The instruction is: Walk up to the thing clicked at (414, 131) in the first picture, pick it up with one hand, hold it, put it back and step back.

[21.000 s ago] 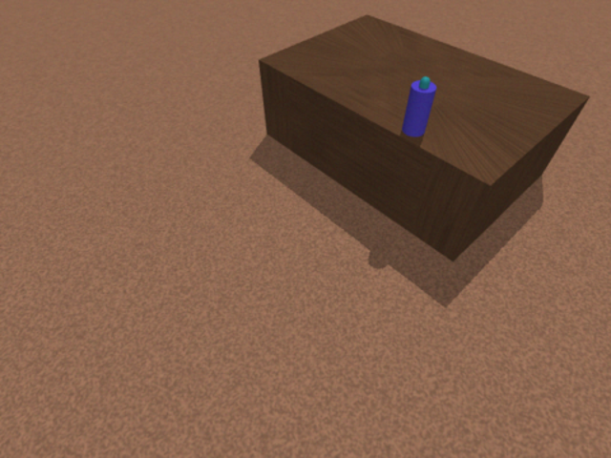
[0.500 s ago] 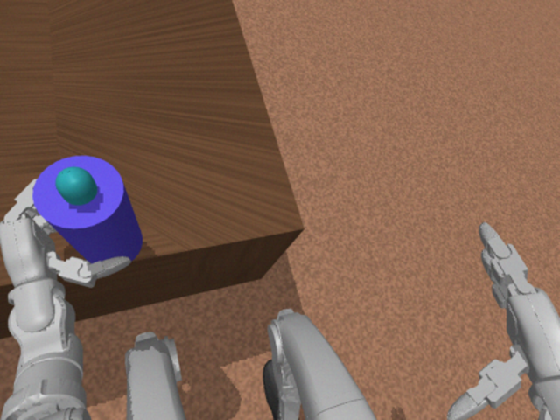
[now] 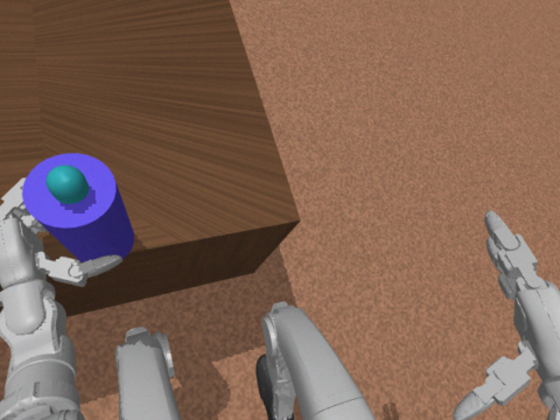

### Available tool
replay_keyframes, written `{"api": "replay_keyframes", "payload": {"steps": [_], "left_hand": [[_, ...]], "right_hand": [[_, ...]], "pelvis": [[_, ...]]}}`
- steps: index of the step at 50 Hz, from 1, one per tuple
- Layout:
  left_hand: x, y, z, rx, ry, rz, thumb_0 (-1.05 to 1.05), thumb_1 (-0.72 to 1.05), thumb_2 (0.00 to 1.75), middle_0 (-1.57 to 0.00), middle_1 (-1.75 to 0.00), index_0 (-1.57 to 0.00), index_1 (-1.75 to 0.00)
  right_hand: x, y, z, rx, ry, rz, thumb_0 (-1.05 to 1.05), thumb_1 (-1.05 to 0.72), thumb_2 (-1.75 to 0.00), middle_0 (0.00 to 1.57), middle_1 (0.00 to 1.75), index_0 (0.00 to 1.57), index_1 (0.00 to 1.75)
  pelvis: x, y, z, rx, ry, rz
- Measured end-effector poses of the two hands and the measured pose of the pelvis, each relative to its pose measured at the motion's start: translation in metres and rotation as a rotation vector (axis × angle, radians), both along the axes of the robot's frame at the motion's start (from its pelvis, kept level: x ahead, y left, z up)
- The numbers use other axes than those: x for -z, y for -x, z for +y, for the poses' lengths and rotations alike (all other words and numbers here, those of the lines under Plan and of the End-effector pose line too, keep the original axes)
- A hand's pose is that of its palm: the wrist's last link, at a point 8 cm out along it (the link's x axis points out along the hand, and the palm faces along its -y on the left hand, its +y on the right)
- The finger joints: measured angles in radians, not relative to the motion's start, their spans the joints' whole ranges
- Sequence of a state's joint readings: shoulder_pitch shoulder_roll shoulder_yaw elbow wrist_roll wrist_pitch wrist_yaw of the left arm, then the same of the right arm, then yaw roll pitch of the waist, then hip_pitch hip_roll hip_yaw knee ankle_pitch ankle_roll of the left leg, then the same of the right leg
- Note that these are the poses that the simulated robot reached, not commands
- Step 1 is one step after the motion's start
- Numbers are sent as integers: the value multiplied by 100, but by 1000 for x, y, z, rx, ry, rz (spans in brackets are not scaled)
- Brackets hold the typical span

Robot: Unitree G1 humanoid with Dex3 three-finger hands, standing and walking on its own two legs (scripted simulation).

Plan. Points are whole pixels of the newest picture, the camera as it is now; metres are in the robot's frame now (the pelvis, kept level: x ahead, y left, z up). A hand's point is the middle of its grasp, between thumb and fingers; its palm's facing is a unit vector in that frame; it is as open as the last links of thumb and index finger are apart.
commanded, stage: open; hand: left
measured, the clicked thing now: (87, 214) +0.41 +0.17 -0.02
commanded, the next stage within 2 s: withdraw in 0.26 s
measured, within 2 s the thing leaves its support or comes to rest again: rests again in 0.76 s
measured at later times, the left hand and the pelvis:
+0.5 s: hand (65, 229) +0.42 +0.20 -0.06, palm faces +0.15 -0.99 -0.01, open 16.8 cm; pelvis +0.00 +0.00 +0.00, yaw +0 degrees
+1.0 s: hand out of the picture +0.38 +0.30 +0.04, palm faces +0.23 -0.95 -0.20, open 17.5 cm; pelvis +0.02 +0.01 +0.08, yaw +1 degrees
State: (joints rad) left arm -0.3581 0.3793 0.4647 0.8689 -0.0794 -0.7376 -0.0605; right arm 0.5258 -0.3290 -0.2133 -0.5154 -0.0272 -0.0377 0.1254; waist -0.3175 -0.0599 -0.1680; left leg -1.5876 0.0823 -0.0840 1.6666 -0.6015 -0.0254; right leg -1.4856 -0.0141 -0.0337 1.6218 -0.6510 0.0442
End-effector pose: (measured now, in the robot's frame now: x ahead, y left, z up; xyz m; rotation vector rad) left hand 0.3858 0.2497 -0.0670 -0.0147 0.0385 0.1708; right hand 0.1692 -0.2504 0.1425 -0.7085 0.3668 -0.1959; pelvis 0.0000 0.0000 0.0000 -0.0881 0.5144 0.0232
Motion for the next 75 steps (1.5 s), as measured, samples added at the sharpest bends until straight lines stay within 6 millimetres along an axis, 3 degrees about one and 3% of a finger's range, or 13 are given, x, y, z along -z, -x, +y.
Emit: {"api": "replay_keyframes", "payload": {"steps": [7, 19, 27, 36, 43, 49, 55, 59, 63, 66, 75], "left_hand": [[-3, -3, -2, 8, -3, -10, -1, -54, 52, -75, -78, -80, -76], [-3, -1, -1, 1, 2, 3, -1, -59, 20, -38, -32, -40, -31], [-9, -1, 9, 17, -26, -7, -2, -55, 13, -16, -15, -18, -14], [-66, 11, 56, -75, -42, -55, -2, -49, 12, -4, -8, -6, -8], [-107, 23, 75, -54, -28, -18, -1, -54, 9, -2, -6, -4, -5], [-119, 36, 88, -72, -143, 228, -1, -56, 6, -4, -5, -6, -5], [-165, 50, 118, -222, -267, 318, -2, -53, 7, -6, -6, -7, -6], [-195, 55, 133, -301, -324, 329, -1, -51, 8, -6, -6, -7, -6], [-212, 66, 127, -305, -343, 363, -1, -49, 9, -6, -6, -7, -7], [-215, 81, 114, -283, -329, 407, -1, -49, 9, -6, -6, -7, -6], [-195, 139, 46, -151, -223, 532, -1, -53, 7, -5, -6, -6, -6]], "right_hand": [[0, 1, -1, 1, -6, -3, -1, 52, -5, 7, 6, 6, 5], [1, -1, -3, 5, -16, 1, -1, 53, -5, 7, 6, 7, 6], [0, -1, 0, 3, -34, -2, -1, 53, -5, 7, 6, 6, 6], [-2, 3, 1, 43, -120, 0, -1, 53, -6, 7, 6, 6, 5], [3, -1, 8, 59, -216, 29, -1, 53, -5, 6, 6, 6, 5], [-2, 1, 7, 113, -260, 104, -1, 51, -5, 7, 6, 7, 5], [6, 6, -6, 228, -277, 213, -1, 33, -15, 9, 10, 9, 10], [18, -3, 8, 218, -342, 259, -1, 11, -30, 11, 14, 11, 14], [17, -22, 43, 123, -456, 247, 0, -12, -44, 13, 18, 13, 18], [9, -31, 58, 77, -516, 230, 0, -28, -54, 15, 20, 15, 20], [7, -33, 36, 130, -490, 262, 1, -59, -72, 18, 25, 18, 25]], "pelvis": [[0, 0, -1, -1, -1, 1], [-1, -2, -2, 1, -6, 3], [-2, -2, -4, 3, -9, -3], [-22, -7, -3, -5, -8, -42], [-47, -13, 4, -15, -10, -80], [-76, -17, 9, -12, -21, -131], [-105, -25, 10, -11, -32, -175], [-118, -28, 10, -14, -38, -205], [-131, -32, 10, -13, -48, -243], [-141, -36, 10, -13, -55, -272], [-157, -44, 8, -10, -73, -324]]}}
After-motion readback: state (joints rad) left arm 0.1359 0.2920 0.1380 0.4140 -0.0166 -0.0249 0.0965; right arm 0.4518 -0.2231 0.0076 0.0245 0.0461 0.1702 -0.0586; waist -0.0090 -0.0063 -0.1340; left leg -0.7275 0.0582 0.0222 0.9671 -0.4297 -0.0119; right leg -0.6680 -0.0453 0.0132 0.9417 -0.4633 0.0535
